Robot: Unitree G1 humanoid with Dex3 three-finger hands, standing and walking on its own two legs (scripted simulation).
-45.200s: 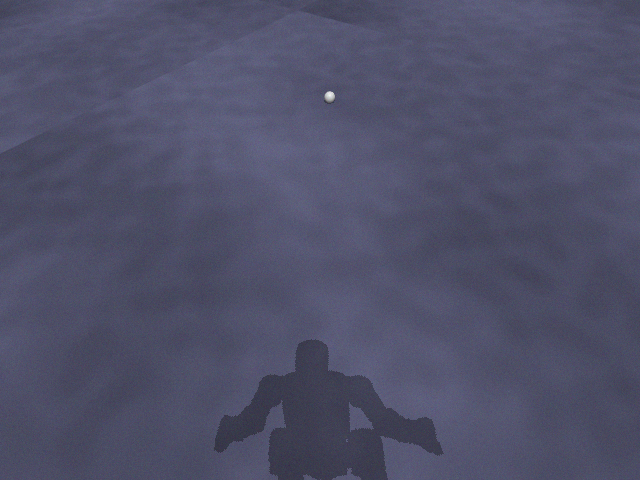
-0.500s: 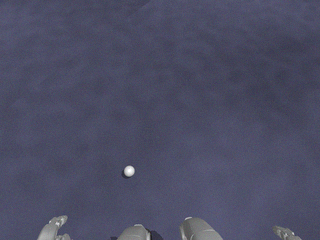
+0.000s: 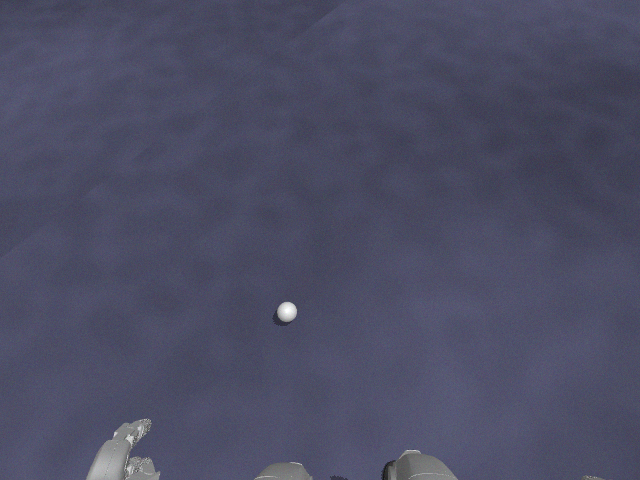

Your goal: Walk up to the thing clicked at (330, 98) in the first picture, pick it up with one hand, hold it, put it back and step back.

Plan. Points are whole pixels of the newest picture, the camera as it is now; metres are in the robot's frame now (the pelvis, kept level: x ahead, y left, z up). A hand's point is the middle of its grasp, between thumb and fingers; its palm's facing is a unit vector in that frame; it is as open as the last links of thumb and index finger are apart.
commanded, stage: step back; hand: left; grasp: from above
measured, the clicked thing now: (287, 311) +0.62 +0.19 -0.73
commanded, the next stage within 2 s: none
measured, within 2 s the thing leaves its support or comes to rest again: neither
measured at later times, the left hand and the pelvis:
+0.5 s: hand out of the picture -0.09 +0.24 -0.14, palm faces -0.08 -0.91 -0.41, open 7.4 cm; pelvis -0.17 -0.02 -0.01, yaw -5 degrees
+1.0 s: hand out of the picture -0.23 +0.24 -0.14, palm faces -0.04 -0.92 -0.39, open 7.4 cm; pelvis -0.35 -0.03 +0.00, yaw -3 degrees
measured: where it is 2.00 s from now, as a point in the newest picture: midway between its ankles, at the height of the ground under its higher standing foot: outside the picture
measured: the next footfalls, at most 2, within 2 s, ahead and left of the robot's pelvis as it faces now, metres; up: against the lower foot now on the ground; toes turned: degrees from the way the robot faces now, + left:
left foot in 0.04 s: +0.01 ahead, +0.12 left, +0.00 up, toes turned -2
right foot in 0.40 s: -0.13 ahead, -0.15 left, +0.00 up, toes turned -3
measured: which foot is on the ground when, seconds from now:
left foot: up 0.00-0.02, down 0.04-0.42, up 0.44-0.72, down 0.74-1.00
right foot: down 0.00-0.04, up 0.06-0.38, down 0.40-0.76, up 0.78-1.00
